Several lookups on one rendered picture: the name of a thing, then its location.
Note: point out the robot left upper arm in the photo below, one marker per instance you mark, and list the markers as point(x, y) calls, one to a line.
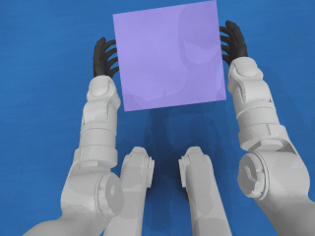
point(88, 202)

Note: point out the right robot shin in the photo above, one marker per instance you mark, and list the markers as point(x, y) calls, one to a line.
point(197, 149)

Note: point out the robot right hand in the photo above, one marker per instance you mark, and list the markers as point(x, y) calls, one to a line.
point(236, 46)

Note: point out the robot left forearm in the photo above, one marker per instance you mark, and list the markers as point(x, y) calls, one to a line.
point(97, 143)

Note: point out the robot shin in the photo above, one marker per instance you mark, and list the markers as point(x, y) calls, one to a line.
point(137, 150)
point(197, 149)

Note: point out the robot right upper arm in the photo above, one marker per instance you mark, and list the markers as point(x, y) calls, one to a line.
point(278, 182)

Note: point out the left robot shin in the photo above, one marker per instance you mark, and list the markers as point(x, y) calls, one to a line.
point(137, 150)

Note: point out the carton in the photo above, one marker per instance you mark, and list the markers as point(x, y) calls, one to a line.
point(170, 56)

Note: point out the robot left hand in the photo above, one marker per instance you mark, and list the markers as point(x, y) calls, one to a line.
point(101, 65)

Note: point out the robot right forearm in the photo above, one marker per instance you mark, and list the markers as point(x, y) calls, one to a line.
point(255, 111)

